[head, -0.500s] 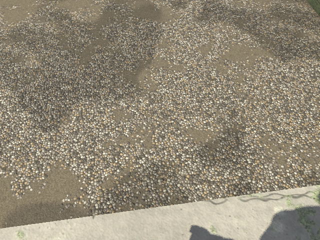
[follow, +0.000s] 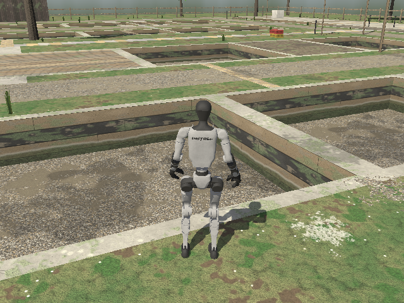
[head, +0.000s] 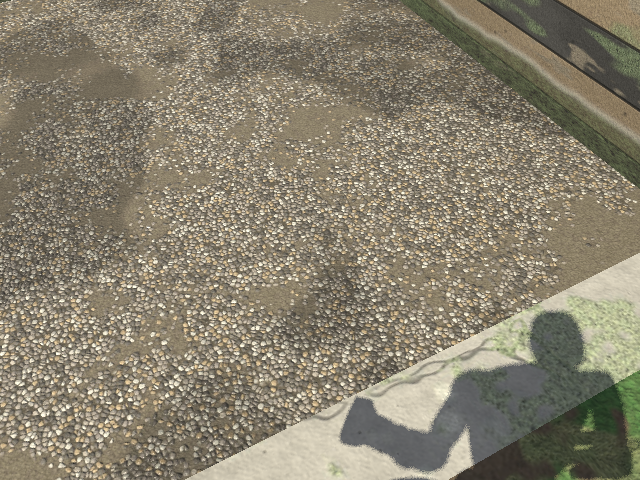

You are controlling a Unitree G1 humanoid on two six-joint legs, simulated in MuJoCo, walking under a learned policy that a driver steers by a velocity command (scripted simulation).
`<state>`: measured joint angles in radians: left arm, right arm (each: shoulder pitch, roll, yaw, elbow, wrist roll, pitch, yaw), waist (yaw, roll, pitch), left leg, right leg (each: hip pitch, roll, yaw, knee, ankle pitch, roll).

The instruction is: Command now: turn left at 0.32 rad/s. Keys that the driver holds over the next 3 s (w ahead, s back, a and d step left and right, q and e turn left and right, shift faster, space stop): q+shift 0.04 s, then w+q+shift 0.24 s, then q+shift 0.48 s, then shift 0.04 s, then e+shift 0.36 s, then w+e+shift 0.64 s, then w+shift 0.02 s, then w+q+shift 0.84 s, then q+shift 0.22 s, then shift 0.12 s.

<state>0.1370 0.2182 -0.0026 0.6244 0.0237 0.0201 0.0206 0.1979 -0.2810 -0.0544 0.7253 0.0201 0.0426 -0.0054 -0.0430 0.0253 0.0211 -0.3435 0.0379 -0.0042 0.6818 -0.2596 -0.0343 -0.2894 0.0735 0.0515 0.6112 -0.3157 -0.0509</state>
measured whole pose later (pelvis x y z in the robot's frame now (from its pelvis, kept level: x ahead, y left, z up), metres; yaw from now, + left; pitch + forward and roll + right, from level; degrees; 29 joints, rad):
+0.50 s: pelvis +0.09 +0.05 -0.01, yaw +23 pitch +2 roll -1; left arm 0.34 0.31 0.07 0.79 -0.01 -0.01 0.03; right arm 0.11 -0.27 -0.04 0.49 0.03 0.06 0.03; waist 0.09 0.02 0.06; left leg -0.69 0.08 0.05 0.89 -0.20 0.00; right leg -0.08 -0.08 -0.21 0.60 -0.52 0.03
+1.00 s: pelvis +0.19 +0.10 +0.00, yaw +42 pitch -1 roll +0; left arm 0.20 0.24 0.02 0.73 0.00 0.03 0.01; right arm 0.21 -0.23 -0.02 0.62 -0.01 0.05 -0.02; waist 0.02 -0.02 0.02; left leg -0.37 -0.14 -0.16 0.61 -0.22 0.04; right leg -0.43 -0.03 0.06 0.74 -0.26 0.02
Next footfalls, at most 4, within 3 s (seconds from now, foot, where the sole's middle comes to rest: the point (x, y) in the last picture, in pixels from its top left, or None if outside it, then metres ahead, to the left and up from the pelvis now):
0.54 left None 0.21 0.23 -0.76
1.02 right None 0.35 0.05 -0.76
1.36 left None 0.20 0.25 -0.76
1.80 right None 0.48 0.03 -0.76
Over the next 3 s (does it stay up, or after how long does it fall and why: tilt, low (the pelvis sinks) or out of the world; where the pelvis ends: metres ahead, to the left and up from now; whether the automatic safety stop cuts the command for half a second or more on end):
stays up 0.34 0.06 0.01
